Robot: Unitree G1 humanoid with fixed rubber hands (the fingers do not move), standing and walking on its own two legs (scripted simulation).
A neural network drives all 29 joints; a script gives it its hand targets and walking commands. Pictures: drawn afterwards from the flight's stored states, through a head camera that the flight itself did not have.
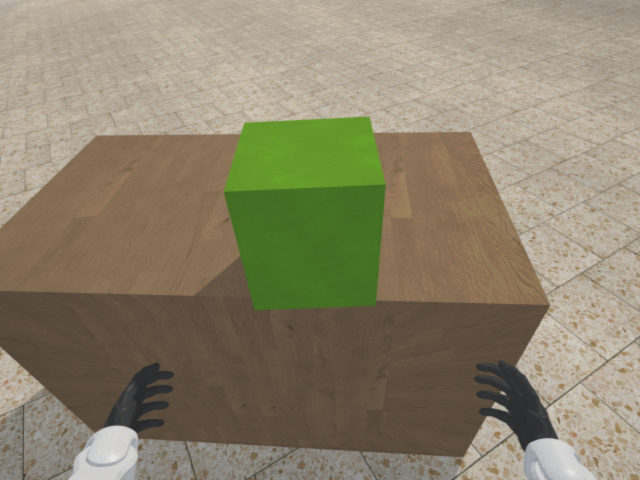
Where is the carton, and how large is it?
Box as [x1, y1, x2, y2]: [224, 117, 385, 309]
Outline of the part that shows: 369,117 244,123 224,189 224,194 254,309 375,305 385,183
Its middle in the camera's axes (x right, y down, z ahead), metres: -0.02 -0.05 +0.66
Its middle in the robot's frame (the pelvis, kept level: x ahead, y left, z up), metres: +0.52 +0.04 +0.07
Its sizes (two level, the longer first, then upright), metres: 0.210 0.200 0.250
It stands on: a pedestal, 0.72 m high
